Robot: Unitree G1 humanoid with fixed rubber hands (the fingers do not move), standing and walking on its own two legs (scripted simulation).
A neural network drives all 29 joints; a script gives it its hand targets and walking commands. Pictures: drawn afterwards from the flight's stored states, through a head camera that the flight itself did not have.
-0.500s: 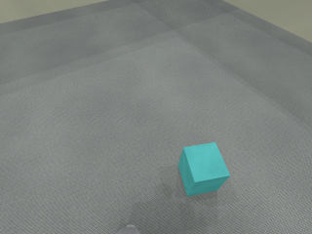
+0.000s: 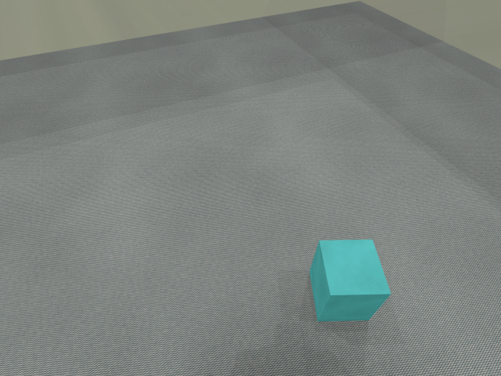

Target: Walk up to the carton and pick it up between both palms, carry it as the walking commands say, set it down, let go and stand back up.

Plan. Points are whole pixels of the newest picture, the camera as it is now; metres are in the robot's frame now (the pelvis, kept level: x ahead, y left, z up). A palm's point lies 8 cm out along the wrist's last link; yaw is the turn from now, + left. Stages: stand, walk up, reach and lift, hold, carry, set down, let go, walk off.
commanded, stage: walk up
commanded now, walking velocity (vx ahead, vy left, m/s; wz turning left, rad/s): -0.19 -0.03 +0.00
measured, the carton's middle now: (344, 281) +0.61 -0.29 -0.62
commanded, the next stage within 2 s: none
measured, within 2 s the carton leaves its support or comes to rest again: neither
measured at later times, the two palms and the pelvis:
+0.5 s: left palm out of the picture -0.01 +0.20 -0.12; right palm out of the picture +0.07 -0.25 -0.12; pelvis -0.03 -0.03 +0.01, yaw +0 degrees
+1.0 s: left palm out of the picture +0.01 +0.18 -0.11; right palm out of the picture +0.06 -0.28 -0.12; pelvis -0.01 -0.06 +0.02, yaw -2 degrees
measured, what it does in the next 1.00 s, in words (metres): steps on the spot: right foot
